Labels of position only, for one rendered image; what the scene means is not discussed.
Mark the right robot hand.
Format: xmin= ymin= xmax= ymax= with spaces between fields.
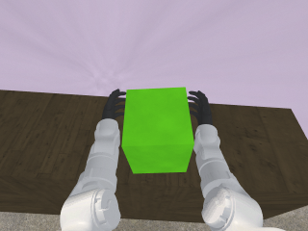
xmin=187 ymin=90 xmax=213 ymax=126

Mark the left robot upper arm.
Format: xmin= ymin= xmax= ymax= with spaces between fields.
xmin=59 ymin=187 xmax=121 ymax=231

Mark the pedestal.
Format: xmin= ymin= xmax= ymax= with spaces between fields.
xmin=0 ymin=90 xmax=308 ymax=223

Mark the right robot upper arm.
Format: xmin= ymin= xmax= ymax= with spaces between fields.
xmin=201 ymin=186 xmax=286 ymax=231

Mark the right robot forearm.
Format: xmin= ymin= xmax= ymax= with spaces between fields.
xmin=193 ymin=124 xmax=251 ymax=198

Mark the left robot forearm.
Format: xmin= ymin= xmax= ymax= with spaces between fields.
xmin=60 ymin=118 xmax=120 ymax=224

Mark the carton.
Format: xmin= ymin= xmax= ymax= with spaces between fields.
xmin=121 ymin=87 xmax=194 ymax=174

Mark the left robot hand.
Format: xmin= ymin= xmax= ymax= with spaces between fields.
xmin=101 ymin=89 xmax=126 ymax=120

